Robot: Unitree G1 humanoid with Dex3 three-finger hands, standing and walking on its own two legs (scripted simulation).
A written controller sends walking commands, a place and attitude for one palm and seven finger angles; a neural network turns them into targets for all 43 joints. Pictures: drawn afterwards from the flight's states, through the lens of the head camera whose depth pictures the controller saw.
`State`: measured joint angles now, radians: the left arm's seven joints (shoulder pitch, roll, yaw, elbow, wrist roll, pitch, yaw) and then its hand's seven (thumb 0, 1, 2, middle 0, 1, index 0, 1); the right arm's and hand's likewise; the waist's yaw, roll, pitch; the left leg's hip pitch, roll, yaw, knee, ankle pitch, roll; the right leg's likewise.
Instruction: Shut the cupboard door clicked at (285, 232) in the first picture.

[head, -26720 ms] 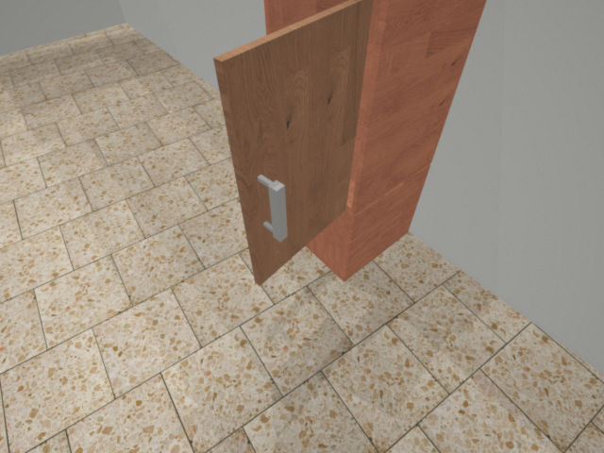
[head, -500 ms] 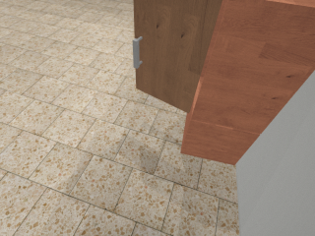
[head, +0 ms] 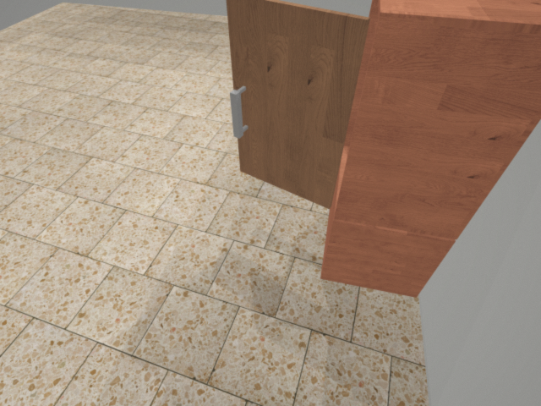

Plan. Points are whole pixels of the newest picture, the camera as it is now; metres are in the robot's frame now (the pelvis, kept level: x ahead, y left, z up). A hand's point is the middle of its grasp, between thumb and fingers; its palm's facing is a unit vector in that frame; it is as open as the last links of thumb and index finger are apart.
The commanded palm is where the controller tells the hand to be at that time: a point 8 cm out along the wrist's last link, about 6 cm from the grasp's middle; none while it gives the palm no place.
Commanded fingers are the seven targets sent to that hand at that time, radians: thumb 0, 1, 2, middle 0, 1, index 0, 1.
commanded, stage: let the arm hang, fingers relaxed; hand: left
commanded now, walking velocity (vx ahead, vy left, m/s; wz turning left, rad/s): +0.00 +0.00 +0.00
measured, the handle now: (240, 112) +0.94 +0.14 -0.07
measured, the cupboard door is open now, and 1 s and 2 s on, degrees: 71 71 71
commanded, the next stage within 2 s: look to check the result in 0.28 s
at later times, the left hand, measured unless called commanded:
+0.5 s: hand out of the picture -0.01 +0.16 -0.18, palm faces +0.05 -0.98 -0.19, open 7.4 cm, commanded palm none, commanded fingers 0.00 0.90 0.90 -0.20 -0.30 -0.20 -0.30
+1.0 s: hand out of the picture +0.03 +0.16 -0.17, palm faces +0.04 -0.98 -0.21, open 7.4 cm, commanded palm none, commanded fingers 0.00 0.90 0.90 -0.20 -0.30 -0.20 -0.30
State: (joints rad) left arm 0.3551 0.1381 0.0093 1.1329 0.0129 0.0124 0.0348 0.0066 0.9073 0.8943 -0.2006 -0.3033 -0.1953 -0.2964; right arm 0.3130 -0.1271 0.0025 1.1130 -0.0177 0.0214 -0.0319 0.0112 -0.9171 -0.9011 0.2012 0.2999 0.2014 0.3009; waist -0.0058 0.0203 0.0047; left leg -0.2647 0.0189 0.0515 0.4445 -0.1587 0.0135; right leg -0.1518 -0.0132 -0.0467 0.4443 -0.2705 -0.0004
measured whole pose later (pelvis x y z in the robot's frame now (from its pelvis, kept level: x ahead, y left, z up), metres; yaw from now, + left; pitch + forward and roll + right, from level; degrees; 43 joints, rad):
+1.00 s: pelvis +0.03 -0.02 +0.00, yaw +0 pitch -1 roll +0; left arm 0.28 0.17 0.02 1.12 0.01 0.00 0.03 0.01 0.90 0.89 -0.20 -0.30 -0.20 -0.30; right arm 0.24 -0.17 0.00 1.11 -0.01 0.01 -0.04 0.01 -0.91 -0.90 0.20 0.30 0.20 0.30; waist 0.00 0.00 0.03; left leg -0.20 0.04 0.04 0.41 -0.19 -0.02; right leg -0.07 0.01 -0.06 0.38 -0.29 -0.02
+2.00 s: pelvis +0.03 -0.05 -0.02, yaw +35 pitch +1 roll +1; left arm 0.23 0.24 0.06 0.87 0.02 0.03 0.02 0.01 0.90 0.89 -0.21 -0.30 -0.20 -0.30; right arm 0.13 -0.25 -0.06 0.86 -0.02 0.05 0.03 0.01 -0.91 -0.90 0.20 0.30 0.20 0.30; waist 0.00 -0.04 0.12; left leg -0.32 0.01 0.04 0.62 -0.27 0.00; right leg -0.32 -0.15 -0.15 0.80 -0.48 0.05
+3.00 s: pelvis +0.13 +0.05 -0.01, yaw +67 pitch +0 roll +1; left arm 0.16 0.24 0.08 0.88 0.03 0.00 -0.04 0.01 0.91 0.89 -0.20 -0.30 -0.19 -0.30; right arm 0.33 -0.18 -0.03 1.00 -0.03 -0.02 0.01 0.01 -0.91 -0.90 0.20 0.30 0.20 0.30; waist -0.02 0.00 0.07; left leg -0.07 0.01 0.00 0.42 -0.35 -0.01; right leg -0.49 -0.10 -0.08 0.69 -0.21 0.06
